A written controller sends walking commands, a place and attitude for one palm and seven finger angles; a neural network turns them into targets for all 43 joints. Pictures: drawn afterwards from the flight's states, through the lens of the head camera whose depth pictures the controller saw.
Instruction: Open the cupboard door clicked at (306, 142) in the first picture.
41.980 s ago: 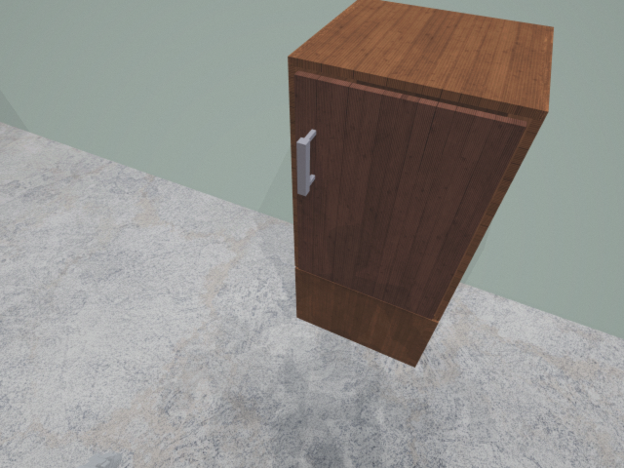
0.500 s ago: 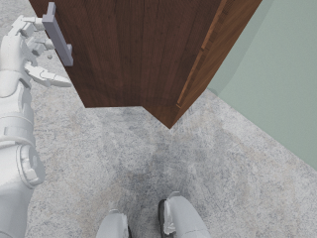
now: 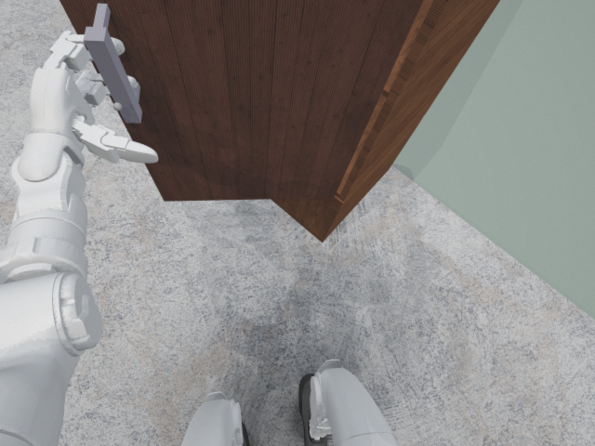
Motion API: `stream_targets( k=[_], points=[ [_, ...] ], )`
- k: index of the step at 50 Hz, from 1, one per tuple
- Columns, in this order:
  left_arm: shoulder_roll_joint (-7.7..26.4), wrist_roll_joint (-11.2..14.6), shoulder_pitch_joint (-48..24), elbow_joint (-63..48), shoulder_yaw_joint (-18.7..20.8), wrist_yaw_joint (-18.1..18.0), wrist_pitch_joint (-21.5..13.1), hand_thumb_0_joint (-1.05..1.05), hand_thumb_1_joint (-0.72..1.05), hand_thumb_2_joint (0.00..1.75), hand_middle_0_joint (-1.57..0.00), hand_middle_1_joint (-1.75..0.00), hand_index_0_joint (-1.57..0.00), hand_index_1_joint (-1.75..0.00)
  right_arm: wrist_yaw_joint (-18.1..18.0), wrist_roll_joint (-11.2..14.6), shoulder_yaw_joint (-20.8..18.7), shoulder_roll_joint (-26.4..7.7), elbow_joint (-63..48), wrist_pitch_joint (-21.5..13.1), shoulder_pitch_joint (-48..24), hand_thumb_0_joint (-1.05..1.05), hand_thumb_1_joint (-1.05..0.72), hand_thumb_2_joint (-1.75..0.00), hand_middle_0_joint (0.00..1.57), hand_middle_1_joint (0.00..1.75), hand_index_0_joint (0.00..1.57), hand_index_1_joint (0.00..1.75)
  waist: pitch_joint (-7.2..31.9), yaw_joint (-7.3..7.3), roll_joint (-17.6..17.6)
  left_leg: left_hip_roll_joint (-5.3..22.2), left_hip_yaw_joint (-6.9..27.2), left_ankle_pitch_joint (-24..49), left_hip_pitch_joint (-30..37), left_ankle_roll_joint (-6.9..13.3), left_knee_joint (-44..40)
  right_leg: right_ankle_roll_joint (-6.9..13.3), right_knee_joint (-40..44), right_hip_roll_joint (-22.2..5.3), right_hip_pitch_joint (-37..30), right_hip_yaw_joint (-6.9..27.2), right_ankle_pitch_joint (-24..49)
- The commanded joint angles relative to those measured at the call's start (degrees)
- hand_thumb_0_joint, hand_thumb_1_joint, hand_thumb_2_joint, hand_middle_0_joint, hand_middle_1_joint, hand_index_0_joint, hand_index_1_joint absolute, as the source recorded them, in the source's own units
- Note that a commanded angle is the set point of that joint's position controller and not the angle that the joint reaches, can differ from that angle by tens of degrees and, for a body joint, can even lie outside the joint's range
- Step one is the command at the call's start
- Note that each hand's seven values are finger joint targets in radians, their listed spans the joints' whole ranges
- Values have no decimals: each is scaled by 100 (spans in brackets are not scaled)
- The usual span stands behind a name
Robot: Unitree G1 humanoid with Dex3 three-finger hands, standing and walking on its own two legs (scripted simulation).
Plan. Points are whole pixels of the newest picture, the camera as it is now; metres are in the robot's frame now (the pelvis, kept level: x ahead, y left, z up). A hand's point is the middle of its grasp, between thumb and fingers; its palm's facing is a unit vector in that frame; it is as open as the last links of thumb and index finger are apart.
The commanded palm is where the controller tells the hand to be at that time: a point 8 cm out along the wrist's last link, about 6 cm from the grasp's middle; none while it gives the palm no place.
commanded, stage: slide the fingers in behind the handle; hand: left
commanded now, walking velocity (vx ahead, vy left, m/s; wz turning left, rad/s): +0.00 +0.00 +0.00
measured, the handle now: (119, 68) +0.58 +0.17 +0.07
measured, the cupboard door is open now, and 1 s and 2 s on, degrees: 45 45 60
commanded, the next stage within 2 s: close the thumb around the handle in 0.66 s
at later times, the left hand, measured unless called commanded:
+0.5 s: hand (139, 106) +0.53 +0.15 +0.06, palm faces -0.05 -1.00 -0.04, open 14.0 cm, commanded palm +0.51 +0.19 +0.07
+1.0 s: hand (136, 105) +0.53 +0.15 +0.06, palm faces -0.05 -1.00 -0.04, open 12.4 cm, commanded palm +0.51 +0.19 +0.07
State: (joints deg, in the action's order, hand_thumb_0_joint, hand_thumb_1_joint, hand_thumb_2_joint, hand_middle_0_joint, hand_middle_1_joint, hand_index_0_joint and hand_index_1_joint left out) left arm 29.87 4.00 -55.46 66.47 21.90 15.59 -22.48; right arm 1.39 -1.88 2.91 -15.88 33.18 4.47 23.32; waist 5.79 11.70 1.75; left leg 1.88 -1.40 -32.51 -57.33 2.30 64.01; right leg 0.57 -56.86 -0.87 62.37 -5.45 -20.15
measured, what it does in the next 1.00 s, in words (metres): stands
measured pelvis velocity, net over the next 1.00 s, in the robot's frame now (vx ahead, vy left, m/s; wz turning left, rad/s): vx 0.00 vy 0.00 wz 0.01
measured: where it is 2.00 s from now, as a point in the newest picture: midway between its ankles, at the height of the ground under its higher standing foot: outside the picture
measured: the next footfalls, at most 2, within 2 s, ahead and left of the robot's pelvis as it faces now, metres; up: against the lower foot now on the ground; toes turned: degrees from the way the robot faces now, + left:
none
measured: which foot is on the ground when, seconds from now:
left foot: down 0.00-1.00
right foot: down 0.00-1.00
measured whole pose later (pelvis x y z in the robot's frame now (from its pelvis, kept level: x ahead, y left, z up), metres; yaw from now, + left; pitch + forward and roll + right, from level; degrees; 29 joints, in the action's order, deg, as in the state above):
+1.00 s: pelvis +0.00 +0.00 +0.00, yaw +0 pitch +26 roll -3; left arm 27.6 2.9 -56.9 68.3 20.3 12.0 -24.0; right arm 1.6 -2.2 2.7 -15.8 33.5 3.8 23.1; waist 5.8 11.8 2.1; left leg 1.5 -1.4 -32.2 -57.3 2.2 63.9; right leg 0.7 -57.5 -1.2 62.6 -5.2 -20.3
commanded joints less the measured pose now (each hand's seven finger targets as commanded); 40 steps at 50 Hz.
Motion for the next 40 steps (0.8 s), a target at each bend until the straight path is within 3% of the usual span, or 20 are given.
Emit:
stream_targets(
  k=[1, 2, 3, 5, 7, 9, 10, 12, 13, 16, 17, 18, 20, 25, 30, 31, 33, 37, 39, 40],
  points=[
    [1135, 103, -2466, -1202, 89, -122, -435, 0, -50, 30, -30, -120, -30, -120, -64, -39, -398, -1041, -228, -78, 1166, 0, -90, -90, 20, 30, 20, 30, 3071, 124, 683, -74, 475, 3218, 1585, -176, -747, 117, 279, 295, -2197, 286, 1962],
    [1260, 42, -2401, -1160, 156, -144, -435, 0, -50, 30, -30, -120, -30, -120, -62, -34, -390, -1034, -201, -54, 1158, 0, -90, -90, 20, 30, 20, 30, 3115, 47, 789, -68, 470, 3208, 1569, -196, -765, 112, 261, 284, -2238, 309, 1960],
    [986, 39, -2373, -1016, -36, -154, -396, 0, -50, 30, -30, -120, -30, -120, -50, -29, -384, -1004, -208, -51, 1130, 0, -90, -90, 20, 30, 20, 30, 2947, 116, 690, -89, 445, 3055, 1459, -176, -772, 99, 287, 279, -2198, 313, 1908],
    [1125, 8, -2526, -1018, 38, -211, -401, 0, -50, 30, -30, -120, -30, -120, -53, -30, -377, -1021, -220, -51, 1113, 0, -90, -90, 20, 30, 20, 30, 2774, 129, 553, -103, 429, 2722, 1225, -147, -817, 95, 311, 276, -2276, 333, 1752],
    [970, -31, -2731, -1316, -108, -235, -517, 0, -50, 30, -30, -120, -30, -120, -53, -52, -398, -992, -211, -71, 1105, 0, -90, -90, 20, 30, 20, 30, 3123, 129, 966, -90, 485, 3119, 1671, -207, -776, 111, 247, 262, -2099, 305, 1858],
    [601, 18, -2587, -1089, -306, -252, -484, 0, -50, 30, -30, -120, -30, -120, -32, -57, -413, -989, -163, -75, 1129, 0, -90, -90, 20, 30, 20, 30, 2935, 210, 716, -45, 555, 3285, 1804, -251, -766, 91, 270, 272, -1873, 230, 1781],
    [621, 37, -2555, -1035, -262, -263, -473, 0, -50, 30, -30, -120, -30, -120, -32, -59, -422, -1004, -158, -70, 1139, 0, -90, -90, 20, 30, 20, 30, 2946, 194, 615, -51, 545, 3222, 1725, -236, -769, 86, 280, 272, -1957, 247, 1786],
    [666, 72, -2659, -1182, -191, -306, -522, 0, -50, 30, -30, -120, -30, -120, -32, -70, -428, -1009, -144, -76, 1159, 0, -90, -90, 20, 30, 20, 30, 3196, 144, 810, -44, 584, 3502, 1910, -280, -748, 102, 226, 266, -1942, 232, 1894],
    [463, 50, -2625, -1075, -346, -324, -493, 0, -50, 30, -30, -120, -30, -120, -15, -68, -424, -978, -137, -76, 1140, 0, -90, -90, 20, 30, 20, 30, 3124, 176, 832, -55, 574, 3433, 1899, -284, -736, 95, 228, 274, -1868, 227, 1835],
    [848, -36, -2662, -1095, -52, -459, -528, 0, -50, 30, -30, -120, -30, -120, -24, -81, -408, -994, -174, -63, 1154, 0, -90, -90, 20, 30, 20, 30, 2997, 131, 706, -89, 536, 3316, 1628, -238, -748, 121, 206, 267, -2040, 242, 1908],
    [901, -78, -2743, -1256, -41, -492, -584, 0, -50, 30, -30, -120, -30, -120, -20, -90, -418, -981, -164, -57, 1149, 0, -90, -90, 20, 30, 20, 30, 3224, 102, 769, -84, 538, 3413, 1727, -255, -737, 100, 191, 253, -2123, 275, 1992],
    [728, -100, -2613, -1252, -153, -498, -602, 0, -50, 30, -30, -120, -30, -120, 0, -93, -421, -947, -183, -63, 1141, 0, -90, -90, 20, 30, 20, 30, 3283, 63, 899, -90, 532, 3503, 1807, -277, -736, 109, 183, 255, -2113, 271, 2015],
    [624, -79, -2485, -1021, -224, -497, -554, 0, -50, 30, -30, -120, -30, -120, 2, -69, -406, -953, -181, -51, 1099, 0, -90, -90, 20, 30, 20, 30, 2946, 130, 541, -90, 491, 3205, 1560, -231, -771, 91, 240, 268, -2137, 272, 1921],
    [881, -102, -2741, -900, -92, -471, -529, 0, -50, 30, -30, -120, -30, -120, -52, -55, -372, -974, -180, -77, 1077, 0, -90, -90, 20, 30, 20, 30, 2872, 157, 519, -155, 419, 2610, 1160, -146, -805, 89, 270, 242, -2307, 355, 1744],
    [951, -79, -2751, -940, -34, -411, -540, 0, -50, 30, -30, -120, -30, -120, -63, -62, -376, -984, -188, -113, 1097, 0, -90, -90, 20, 30, 20, 30, 3079, 155, 498, -150, 420, 2643, 1176, -141, -764, 90, 245, 236, -2371, 368, 1812],
    [904, -41, -2737, -1009, -48, -384, -571, 0, -50, 30, -30, -120, -30, -120, -64, -64, -377, -973, -234, -128, 1109, 0, -90, -90, 20, 30, 20, 30, 3135, 134, 695, -157, 422, 2809, 1302, -147, -757, 118, 225, 244, -2355, 358, 1905],
    [1041, -19, -2585, -801, 77, -367, -509, 0, -50, 30, -30, -120, -30, -120, -70, -49, -372, -1000, -190, -120, 1110, 0, -90, -90, 20, 30, 20, 30, 3023, 141, 382, -148, 388, 2577, 1072, -118, -750, 85, 277, 244, -2433, 385, 1818],
    [1157, -81, -2629, -1177, 84, -321, -579, 0, -50, 30, -30, -120, -30, -120, -70, -50, -382, -986, -246, -130, 1104, 0, -90, -90, 20, 30, 20, 30, 3383, 23, 812, -161, 399, 2794, 1306, -153, -756, 115, 206, 232, -2501, 398, 1958],
    [838, -15, -2482, -976, -107, -319, -514, 0, -44, 32, -30, -121, -30, -121, -53, -36, -387, -982, -221, -119, 1089, 0, -90, -90, 20, 30, 20, 30, 3052, 123, 536, -134, 410, 2689, 1276, -139, -790, 89, 291, 255, -2356, 357, 1824],
    [1038, 4, -2476, -887, 70, -332, -475, 0, -39, 35, -31, -121, -31, -121, -64, -31, -385, -1013, -211, -115, 1086, 0, -90, -90, 20, 30, 20, 30, 2928, 111, 455, -138, 365, 2515, 1075, -116, -795, 83, 327, 249, -2417, 385, 1752]
  ],
)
